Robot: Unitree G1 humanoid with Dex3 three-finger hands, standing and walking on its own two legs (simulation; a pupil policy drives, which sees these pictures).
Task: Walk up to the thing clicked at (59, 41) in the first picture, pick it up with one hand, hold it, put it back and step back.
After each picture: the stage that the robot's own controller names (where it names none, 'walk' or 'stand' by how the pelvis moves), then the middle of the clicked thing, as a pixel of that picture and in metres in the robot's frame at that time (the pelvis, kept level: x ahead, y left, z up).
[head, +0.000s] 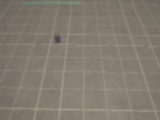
stand; (57, 37) +1.49 +0.32 -0.72
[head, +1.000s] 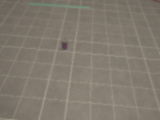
walk; (64, 44) +1.37 +0.19 -0.70
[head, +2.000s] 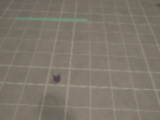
walk; (56, 76) +0.87 +0.22 -0.71
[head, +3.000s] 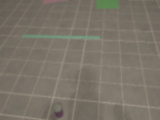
walk; (58, 111) +0.55 +0.26 -0.69
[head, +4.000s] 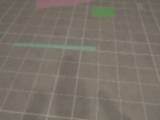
stand; out of the picture +0.40 +0.22 -0.72
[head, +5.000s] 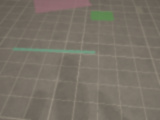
stand; out of the picture +0.37 +0.22 -0.72
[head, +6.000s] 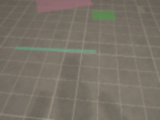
stand; out of the picture +0.39 +0.23 -0.73
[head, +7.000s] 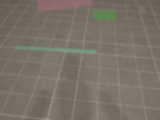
stand; out of the picture +0.38 +0.23 -0.73
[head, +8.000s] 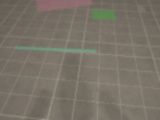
stand; out of the picture +0.38 +0.23 -0.73
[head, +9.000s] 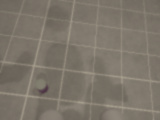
go down; (42, 86) +0.43 +0.22 -0.51
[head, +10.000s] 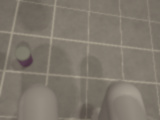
go down; (24, 57) +0.48 +0.24 -0.31
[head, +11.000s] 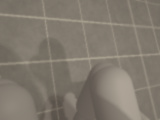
close in; out of the picture +0.46 +0.28 -0.23
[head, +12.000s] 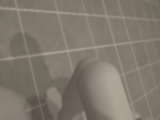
close; out of the picture +0.45 +0.30 -0.23
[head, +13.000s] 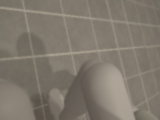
lift; out of the picture +0.42 +0.27 -0.23
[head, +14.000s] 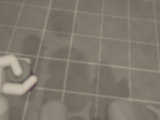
lift; (22, 77) +0.35 +0.21 -0.03
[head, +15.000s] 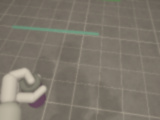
hold; (33, 91) +0.33 +0.19 -0.01
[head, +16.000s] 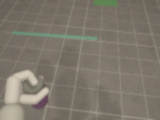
hold; (36, 92) +0.33 +0.18 -0.01
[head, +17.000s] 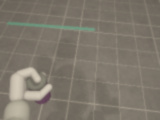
crouch; (39, 88) +0.35 +0.16 -0.03
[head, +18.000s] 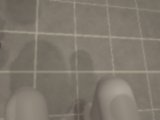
lower; out of the picture +0.49 +0.26 -0.10
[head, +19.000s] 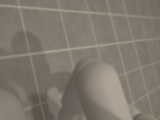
lower; out of the picture +0.44 +0.31 -0.24
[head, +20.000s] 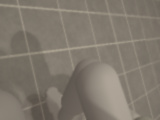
lower; out of the picture +0.44 +0.31 -0.24
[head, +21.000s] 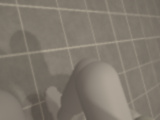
lower; out of the picture +0.45 +0.31 -0.24
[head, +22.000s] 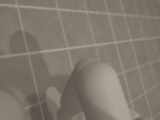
lower; out of the picture +0.45 +0.31 -0.24
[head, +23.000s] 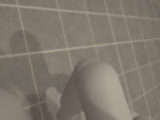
open; out of the picture +0.45 +0.29 -0.24
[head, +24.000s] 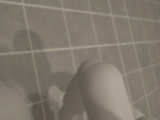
stand; out of the picture +0.44 +0.30 -0.24
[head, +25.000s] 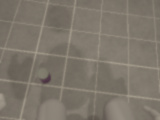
walk; (44, 75) +0.46 +0.21 -0.45
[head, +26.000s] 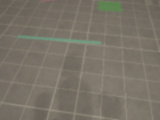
stand; out of the picture +0.40 +0.19 -0.66
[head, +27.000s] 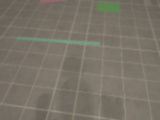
stand; out of the picture +0.40 +0.21 -0.67
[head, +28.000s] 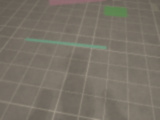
stand; out of the picture +0.40 +0.18 -0.71
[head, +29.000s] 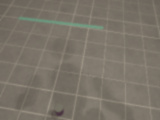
walk; (59, 109) +0.46 +0.15 -0.70
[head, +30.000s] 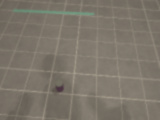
walk; (59, 85) +0.64 +0.19 -0.69
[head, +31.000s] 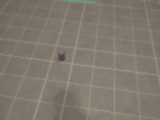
walk; (61, 55) +0.99 +0.22 -0.69
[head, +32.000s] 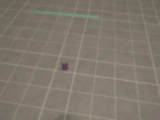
stand; (64, 64) +1.03 +0.20 -0.71
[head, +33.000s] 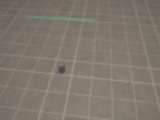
stand; (61, 67) +1.05 +0.22 -0.73
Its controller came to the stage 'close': yes
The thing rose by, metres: 0.71
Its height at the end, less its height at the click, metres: +0.00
